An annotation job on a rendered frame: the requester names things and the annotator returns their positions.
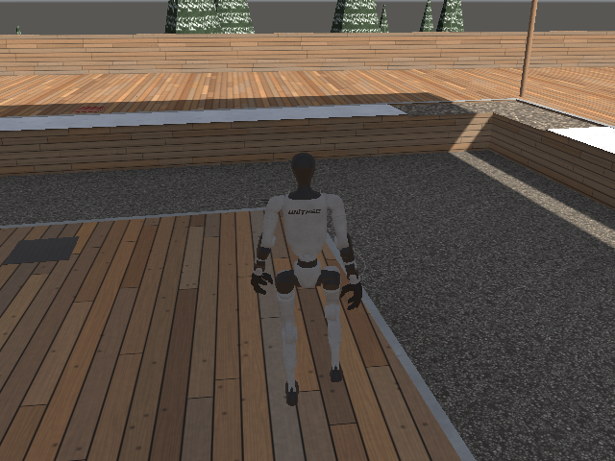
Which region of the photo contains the robot torso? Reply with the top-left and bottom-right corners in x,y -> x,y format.
283,189 -> 328,288

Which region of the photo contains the robot right hand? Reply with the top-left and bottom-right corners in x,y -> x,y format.
340,282 -> 362,310

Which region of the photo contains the robot left upper arm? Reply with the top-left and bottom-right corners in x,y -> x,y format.
260,195 -> 284,249

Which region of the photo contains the left robot forearm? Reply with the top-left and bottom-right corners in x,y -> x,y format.
253,234 -> 271,276

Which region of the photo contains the robot right upper arm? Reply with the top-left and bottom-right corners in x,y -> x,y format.
325,193 -> 349,249

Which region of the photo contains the right robot forearm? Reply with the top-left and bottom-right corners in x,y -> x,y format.
340,233 -> 360,284

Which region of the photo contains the robot right shin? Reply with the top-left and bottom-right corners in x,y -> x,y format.
328,304 -> 341,370

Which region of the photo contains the robot left hand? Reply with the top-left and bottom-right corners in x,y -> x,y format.
251,273 -> 273,295

